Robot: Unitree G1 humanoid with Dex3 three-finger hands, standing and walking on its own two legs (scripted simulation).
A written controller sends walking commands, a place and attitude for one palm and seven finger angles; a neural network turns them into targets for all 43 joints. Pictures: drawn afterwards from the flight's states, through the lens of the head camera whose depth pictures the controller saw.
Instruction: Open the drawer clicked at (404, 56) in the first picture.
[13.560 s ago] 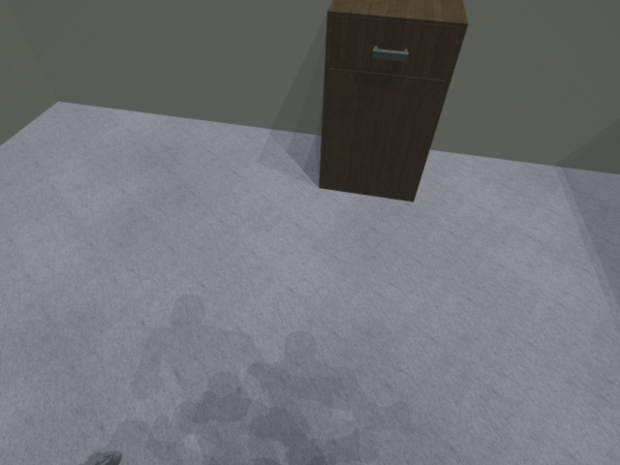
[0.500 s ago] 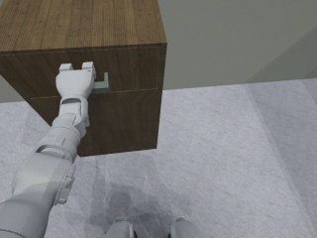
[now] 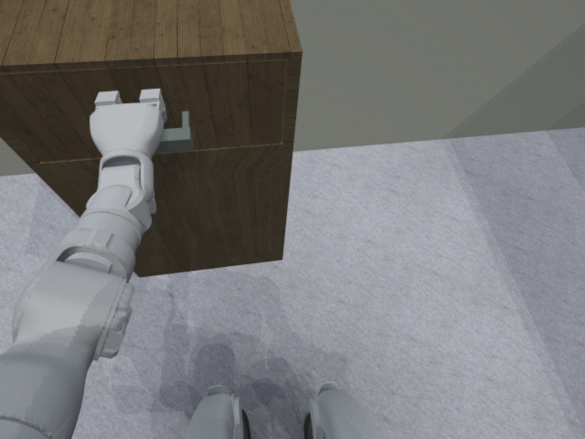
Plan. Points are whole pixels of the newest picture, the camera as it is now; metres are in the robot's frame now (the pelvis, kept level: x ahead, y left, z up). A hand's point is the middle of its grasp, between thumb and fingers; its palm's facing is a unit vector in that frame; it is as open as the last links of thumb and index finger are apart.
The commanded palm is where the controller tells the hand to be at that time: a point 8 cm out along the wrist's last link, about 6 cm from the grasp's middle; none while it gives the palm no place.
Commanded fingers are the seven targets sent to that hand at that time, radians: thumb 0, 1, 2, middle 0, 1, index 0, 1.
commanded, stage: lift the fingers back up to retry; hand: left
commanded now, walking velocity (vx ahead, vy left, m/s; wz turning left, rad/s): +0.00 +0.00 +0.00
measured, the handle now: (151, 130) +0.58 +0.17 +0.02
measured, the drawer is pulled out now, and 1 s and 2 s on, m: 0.00 0.00 0.00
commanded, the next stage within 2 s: re-aim the fingers above the handle in 0.86 s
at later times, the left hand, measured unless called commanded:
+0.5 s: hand (144, 144) +0.53 +0.17 +0.04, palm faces -0.04 -0.04 -1.00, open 13.5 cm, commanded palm +0.51 +0.16 +0.11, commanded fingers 0.00 -0.50 0.30 -0.30 -1.20 -0.30 -1.20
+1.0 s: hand (142, 134) +0.51 +0.16 +0.08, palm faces -0.03 -0.05 -1.00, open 13.8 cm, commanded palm +0.50 +0.17 +0.13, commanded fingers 0.00 -0.50 0.30 -0.30 -1.20 -0.30 -1.20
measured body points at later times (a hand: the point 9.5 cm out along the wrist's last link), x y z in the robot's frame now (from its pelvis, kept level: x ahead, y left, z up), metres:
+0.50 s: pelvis +0.03 +0.00 +0.03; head +0.15 +0.00 +0.47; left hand +0.53 +0.17 +0.09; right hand +0.00 -0.26 -0.10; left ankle +0.05 +0.10 -0.65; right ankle +0.01 -0.11 -0.65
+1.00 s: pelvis +0.06 -0.01 +0.05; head +0.13 -0.03 +0.50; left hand +0.51 +0.16 +0.13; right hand +0.12 -0.28 -0.08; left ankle +0.05 +0.10 -0.65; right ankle +0.01 -0.11 -0.65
